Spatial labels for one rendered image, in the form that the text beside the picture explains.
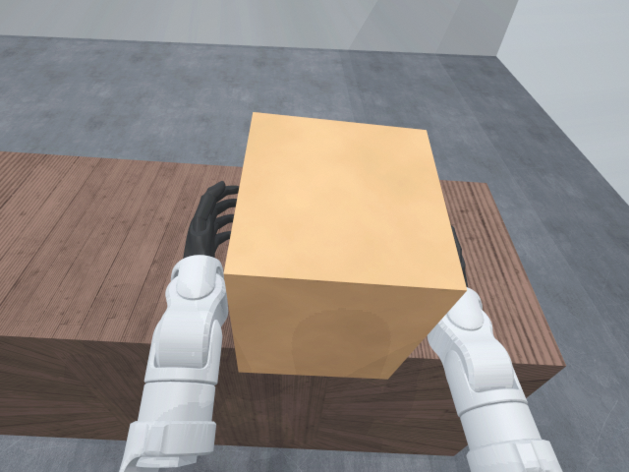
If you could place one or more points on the carton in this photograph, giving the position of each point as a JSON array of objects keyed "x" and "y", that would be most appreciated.
[{"x": 341, "y": 258}]

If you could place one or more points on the pedestal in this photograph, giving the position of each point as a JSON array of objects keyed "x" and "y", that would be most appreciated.
[{"x": 87, "y": 249}]

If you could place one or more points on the left robot forearm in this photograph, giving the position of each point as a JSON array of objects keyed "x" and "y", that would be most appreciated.
[{"x": 174, "y": 424}]

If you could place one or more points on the right robot forearm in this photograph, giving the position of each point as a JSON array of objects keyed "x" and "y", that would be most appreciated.
[{"x": 500, "y": 430}]

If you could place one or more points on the right robot hand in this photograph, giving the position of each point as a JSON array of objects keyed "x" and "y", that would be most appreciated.
[{"x": 459, "y": 250}]

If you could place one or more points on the left robot hand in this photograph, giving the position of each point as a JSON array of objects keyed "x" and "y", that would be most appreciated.
[{"x": 202, "y": 238}]

